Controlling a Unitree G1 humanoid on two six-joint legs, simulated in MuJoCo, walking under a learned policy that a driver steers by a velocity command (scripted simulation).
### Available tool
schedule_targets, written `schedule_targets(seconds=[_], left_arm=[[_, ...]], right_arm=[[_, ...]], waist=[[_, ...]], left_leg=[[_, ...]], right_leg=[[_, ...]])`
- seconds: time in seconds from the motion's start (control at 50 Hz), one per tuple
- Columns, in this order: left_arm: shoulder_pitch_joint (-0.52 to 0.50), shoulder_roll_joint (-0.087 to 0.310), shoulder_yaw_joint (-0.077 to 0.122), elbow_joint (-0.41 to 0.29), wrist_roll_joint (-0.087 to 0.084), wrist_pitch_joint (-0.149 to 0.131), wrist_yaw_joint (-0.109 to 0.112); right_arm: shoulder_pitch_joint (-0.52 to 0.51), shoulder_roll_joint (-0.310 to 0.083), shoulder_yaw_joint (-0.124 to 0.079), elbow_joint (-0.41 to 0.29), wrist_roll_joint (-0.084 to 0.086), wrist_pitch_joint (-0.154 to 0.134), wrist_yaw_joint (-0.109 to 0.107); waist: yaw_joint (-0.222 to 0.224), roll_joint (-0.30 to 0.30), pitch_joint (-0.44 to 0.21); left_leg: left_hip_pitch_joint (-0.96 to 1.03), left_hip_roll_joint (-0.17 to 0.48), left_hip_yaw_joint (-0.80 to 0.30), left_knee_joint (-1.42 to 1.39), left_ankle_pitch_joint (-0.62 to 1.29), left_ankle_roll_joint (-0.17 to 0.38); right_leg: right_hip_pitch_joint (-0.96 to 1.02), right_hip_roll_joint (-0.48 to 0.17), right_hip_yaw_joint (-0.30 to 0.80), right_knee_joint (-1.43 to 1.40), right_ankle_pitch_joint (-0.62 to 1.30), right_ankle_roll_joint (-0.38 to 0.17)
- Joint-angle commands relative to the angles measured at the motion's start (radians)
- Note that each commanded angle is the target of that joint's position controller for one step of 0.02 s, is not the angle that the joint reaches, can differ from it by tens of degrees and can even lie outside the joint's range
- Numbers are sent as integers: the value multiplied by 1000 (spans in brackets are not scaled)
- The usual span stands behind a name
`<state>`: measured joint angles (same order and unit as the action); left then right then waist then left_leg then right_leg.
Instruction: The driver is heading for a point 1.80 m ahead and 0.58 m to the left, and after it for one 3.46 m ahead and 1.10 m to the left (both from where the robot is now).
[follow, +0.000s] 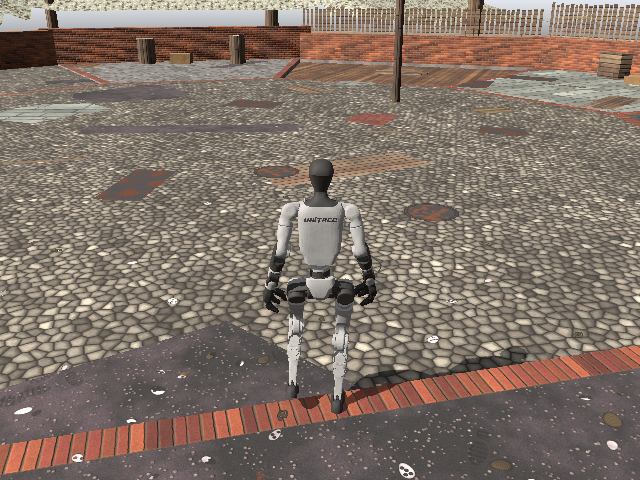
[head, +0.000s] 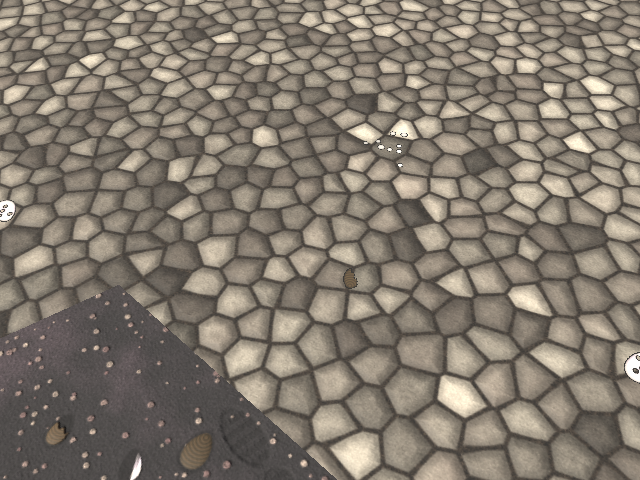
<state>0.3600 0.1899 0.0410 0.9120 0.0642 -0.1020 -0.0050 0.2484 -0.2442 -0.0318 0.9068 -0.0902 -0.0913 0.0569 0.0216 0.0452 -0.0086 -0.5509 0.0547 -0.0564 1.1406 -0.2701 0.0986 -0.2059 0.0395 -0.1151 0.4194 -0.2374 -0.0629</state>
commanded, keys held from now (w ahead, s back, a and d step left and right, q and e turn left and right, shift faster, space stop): w+q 0.68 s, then w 0.32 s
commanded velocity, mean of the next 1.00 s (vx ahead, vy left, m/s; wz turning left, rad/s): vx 0.50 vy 0.00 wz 0.44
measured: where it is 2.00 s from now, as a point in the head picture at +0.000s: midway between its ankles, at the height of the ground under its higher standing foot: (210, 307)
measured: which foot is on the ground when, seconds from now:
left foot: up 0.00-0.34, down 0.36-0.74, up 0.76-1.00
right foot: down 0.00-0.36, up 0.38-0.72, down 0.74-1.00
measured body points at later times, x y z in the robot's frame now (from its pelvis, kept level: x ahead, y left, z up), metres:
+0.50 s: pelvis +0.29 +0.06 -0.14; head +0.33 +0.07 +0.30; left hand +0.28 +0.33 -0.27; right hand +0.49 -0.14 -0.27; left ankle +0.33 +0.15 -0.87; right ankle +0.27 -0.11 -0.71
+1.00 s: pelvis +0.56 +0.08 -0.12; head +0.58 +0.07 +0.33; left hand +0.45 +0.32 -0.24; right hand +0.81 -0.08 -0.24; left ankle +0.55 +0.26 -0.80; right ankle +0.59 -0.03 -0.87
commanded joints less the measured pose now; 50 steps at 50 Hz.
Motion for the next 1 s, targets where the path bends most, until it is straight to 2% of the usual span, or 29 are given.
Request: schedule_targets(seconds=[0.02,0.04,0.08,0.12,0.18,0.2,0.22,0.26,0.28,0.32,0.34,0.36,0.38,0.4,0.42,0.44,0.46,0.48,0.5,0.56,0.64,0.72,0.74,0.76,0.78,0.8,0.84,0.9,1.0], left_arm=[[-33,16,-7,-57,37,-21,17],[-43,-13,-23,-63,49,-37,30],[18,32,-23,-32,43,-42,27],[106,17,-40,11,52,-33,6],[208,17,-59,63,37,-44,-12],[114,176,17,38,-128,-25,35],[145,175,15,45,-129,-13,54],[218,110,11,58,-99,9,67],[219,98,14,53,-95,20,66],[190,124,28,40,-90,32,58],[170,140,34,32,-89,33,47],[147,146,45,33,-86,14,29],[241,43,11,-6,-59,-21,6],[189,167,19,-64,-96,-61,-17],[43,118,7,-165,-147,-73,-18],[-42,102,2,-175,-142,-70,4],[-54,150,15,-166,-113,-53,30],[-35,145,27,-154,-81,-19,48],[-4,153,38,-139,-52,1,54],[-98,108,31,-180,-36,-2,54],[-241,106,27,-223,-77,-2,36],[-208,168,58,-226,-70,-19,15],[-118,187,66,-207,-62,-24,17],[4,262,86,-186,-41,-26,23],[114,304,103,-141,-45,-22,10],[69,234,84,-168,-58,-24,9],[-45,188,68,-182,-53,-10,11],[-106,147,53,-170,-56,-8,8],[-38,189,67,-114,-80,-4,20]], right_arm=[[65,53,19,-37,-14,13,24],[27,48,19,-53,-19,2,27],[-45,22,13,-84,-7,-2,32],[-86,11,13,-102,2,12,27],[-191,-24,9,-142,-3,33,13],[-327,-66,-21,-197,179,34,15],[-367,-44,-12,-209,189,37,22],[-409,20,2,-222,145,49,48],[-413,30,3,-219,140,57,60],[-278,6,-11,-175,119,59,58],[-103,-42,-43,-119,114,58,42],[75,-111,-82,-76,111,66,15],[133,-219,-83,-70,100,51,5],[287,-209,-81,-86,109,52,5],[322,-272,-100,-51,98,66,-17],[197,-202,-84,-73,87,67,-45],[20,-143,-59,-140,90,57,-52],[-119,-132,-51,-169,96,46,-52],[-187,-114,-48,-190,95,42,-47],[-183,-152,-69,-197,95,28,-64],[-21,-147,-81,-154,119,49,-85],[28,-94,-70,-152,118,57,-81],[34,-47,-56,-153,112,53,-77],[101,21,-39,-163,117,40,-71],[128,-25,-43,-180,133,26,-70],[81,-107,-62,-172,129,21,-70],[-43,-112,-67,-191,106,24,-72],[-25,-76,-68,-180,100,32,-66],[-152,-20,-44,-206,97,25,-57]], waist=[[-40,-79,33],[-36,-50,28],[-4,-70,6],[8,-91,67],[38,-57,151],[67,-63,196],[79,-26,169],[121,-29,157],[128,-39,156],[66,-47,91],[-29,-22,6],[-137,53,-92],[-101,225,-241],[-196,130,-527],[-185,137,-478],[-143,27,-375],[-75,-92,-240],[21,-119,-101],[62,-114,-29],[44,-18,-27],[-34,28,-67],[4,55,-65],[44,23,-93],[49,-194,-176],[57,-416,-223],[74,-281,-136],[47,-153,-19],[-15,-174,-16],[12,-142,-15]], left_leg=[[-71,63,-34,-85,248,-6],[-111,72,-59,-227,420,-10],[-7,45,-4,-422,702,-19],[12,49,14,-464,750,-23],[-101,71,2,-572,701,-16],[-118,-9,-43,-578,677,-16],[-143,-5,-29,-597,681,-22],[-163,2,26,-660,652,-31],[-143,3,48,-687,610,-33],[81,-49,126,-707,511,-4],[325,-91,173,-725,520,30],[687,-53,118,-724,687,102],[1100,196,-177,-387,1194,273],[1202,306,-439,-476,870,431],[1144,340,-628,-716,237,426],[1017,338,-669,-804,-47,340],[761,334,-634,-855,-85,302],[447,285,-555,-882,110,291],[236,235,-453,-879,214,266],[-35,26,-166,-860,381,192],[129,48,-247,-820,155,165],[192,28,-325,-682,-78,87],[133,-18,-274,-549,-104,48],[-92,-147,-134,-229,-233,-16],[-296,-154,-82,27,-340,-42],[-371,-110,-133,121,-270,-40],[-362,-50,-87,93,-98,-38],[-199,3,-35,-53,-3,-54],[-132,11,19,-365,191,-79]], right_leg=[[-59,-258,149,-217,189,-169],[-34,-229,114,-178,180,-136],[-108,-188,37,-101,122,-131],[-135,-235,52,-75,61,-148],[18,-300,93,-5,25,-147],[-39,-282,69,65,60,-93],[30,-291,49,143,55,-74],[111,-300,45,247,43,-61],[122,-301,45,294,67,-55],[67,-289,13,483,319,-42],[-17,-263,-23,683,463,-27],[-251,-179,-69,1034,314,30],[-703,-98,4,1521,-570,74],[-711,-88,211,1501,-534,60],[-867,-83,219,1456,-413,76],[-950,-134,238,1356,-257,70],[-887,-156,233,1193,-108,72],[-724,-182,238,1014,-58,118],[-581,-205,233,873,-85,144],[-252,-148,153,480,110,157],[-223,-77,176,237,239,153],[-90,-63,168,122,118,75],[39,-125,213,104,86,36],[317,-318,490,32,-12,-68],[410,-466,907,-105,-304,-185],[366,-435,892,-140,-433,-175],[191,-346,631,-140,-244,-131],[41,-271,446,-196,14,-116],[53,-252,290,-239,200,-122]])
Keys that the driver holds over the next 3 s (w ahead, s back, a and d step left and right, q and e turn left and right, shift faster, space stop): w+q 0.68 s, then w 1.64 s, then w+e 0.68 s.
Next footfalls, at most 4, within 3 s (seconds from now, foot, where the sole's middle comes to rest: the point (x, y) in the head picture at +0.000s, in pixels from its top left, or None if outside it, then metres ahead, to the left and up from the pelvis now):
0.36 left None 0.37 0.16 -0.90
0.74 right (350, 454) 0.62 -0.01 -0.90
1.22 left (211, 412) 0.72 0.33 -0.90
1.76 right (250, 287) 1.11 0.27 -0.90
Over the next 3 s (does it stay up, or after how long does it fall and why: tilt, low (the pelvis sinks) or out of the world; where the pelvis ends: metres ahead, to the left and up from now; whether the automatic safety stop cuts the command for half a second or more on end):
stays up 1.51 0.57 -0.13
